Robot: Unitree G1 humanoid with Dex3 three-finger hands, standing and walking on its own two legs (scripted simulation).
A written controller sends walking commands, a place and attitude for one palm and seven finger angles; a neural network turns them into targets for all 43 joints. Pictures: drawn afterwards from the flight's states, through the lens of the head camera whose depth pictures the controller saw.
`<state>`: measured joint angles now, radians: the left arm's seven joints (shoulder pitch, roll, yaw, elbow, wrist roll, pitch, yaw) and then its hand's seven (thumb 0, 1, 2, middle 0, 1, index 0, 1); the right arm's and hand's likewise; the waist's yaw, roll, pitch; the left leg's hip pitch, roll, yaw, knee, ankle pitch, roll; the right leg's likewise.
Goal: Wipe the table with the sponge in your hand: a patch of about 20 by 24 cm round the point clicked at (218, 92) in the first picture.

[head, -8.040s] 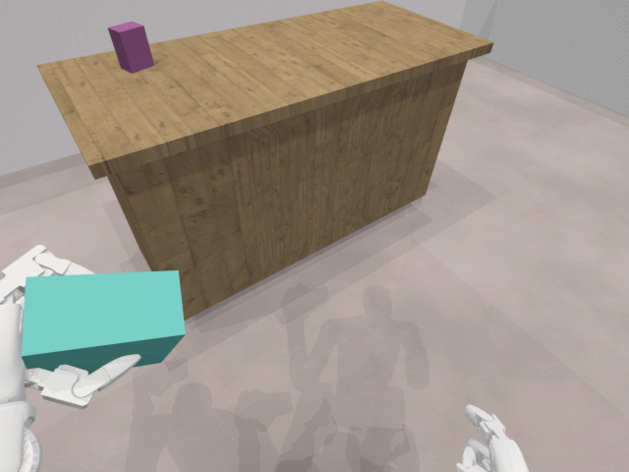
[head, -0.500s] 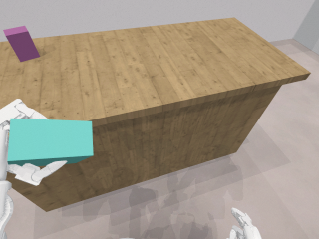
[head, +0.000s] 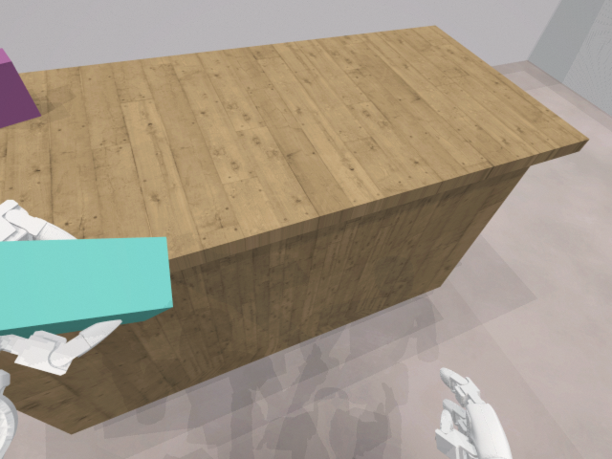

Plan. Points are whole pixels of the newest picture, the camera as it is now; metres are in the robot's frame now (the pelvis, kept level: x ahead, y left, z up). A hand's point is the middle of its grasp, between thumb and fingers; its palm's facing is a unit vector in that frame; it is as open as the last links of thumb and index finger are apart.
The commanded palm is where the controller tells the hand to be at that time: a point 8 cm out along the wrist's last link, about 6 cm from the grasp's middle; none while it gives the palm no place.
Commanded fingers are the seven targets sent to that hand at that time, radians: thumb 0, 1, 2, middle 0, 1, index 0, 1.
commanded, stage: shuffle to correct the standing spot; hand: left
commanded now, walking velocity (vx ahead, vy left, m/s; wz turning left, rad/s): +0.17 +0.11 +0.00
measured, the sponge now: (109, 287) +0.24 +0.22 +0.15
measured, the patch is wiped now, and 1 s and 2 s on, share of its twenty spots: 0.00 0.00 0.00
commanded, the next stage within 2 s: come to a stop and stand still in 0.86 s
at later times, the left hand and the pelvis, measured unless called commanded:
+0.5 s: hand (86, 241) +0.28 +0.25 +0.17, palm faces +0.40 -0.82 -0.40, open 10.0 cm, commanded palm +0.21 +0.29 +0.18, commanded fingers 0.00 0.10 1.30 -1.20 -1.60 -1.20 -1.60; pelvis +0.05 +0.01 -0.02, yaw +0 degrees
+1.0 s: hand (46, 196) +0.31 +0.30 +0.19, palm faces +0.41 -0.82 -0.41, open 10.0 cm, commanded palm +0.26 +0.35 +0.18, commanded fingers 0.00 0.10 1.30 -1.20 -1.60 -1.20 -1.60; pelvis +0.11 +0.07 -0.01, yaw +2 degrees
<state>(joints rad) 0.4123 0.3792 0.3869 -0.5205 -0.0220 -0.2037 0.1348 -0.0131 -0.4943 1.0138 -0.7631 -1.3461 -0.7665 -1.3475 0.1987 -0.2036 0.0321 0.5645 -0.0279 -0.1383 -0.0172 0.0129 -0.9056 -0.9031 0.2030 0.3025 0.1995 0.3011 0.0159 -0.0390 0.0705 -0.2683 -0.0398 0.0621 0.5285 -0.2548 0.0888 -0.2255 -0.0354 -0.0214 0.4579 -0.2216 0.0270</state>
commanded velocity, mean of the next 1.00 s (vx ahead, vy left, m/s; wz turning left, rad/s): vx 0.15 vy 0.10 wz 0.00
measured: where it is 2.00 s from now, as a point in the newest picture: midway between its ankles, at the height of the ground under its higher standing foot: outside the picture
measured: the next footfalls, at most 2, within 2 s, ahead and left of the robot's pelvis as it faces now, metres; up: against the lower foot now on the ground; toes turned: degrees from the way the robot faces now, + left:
left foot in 0.72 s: +0.22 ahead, +0.22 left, +0.00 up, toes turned +2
right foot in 0.90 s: +0.16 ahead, -0.04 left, +0.00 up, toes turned +2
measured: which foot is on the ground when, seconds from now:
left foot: down 0.00-0.54, up 0.56-0.70, down 0.72-1.00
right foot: down 0.00-0.72, up 0.74-0.88, down 0.90-1.00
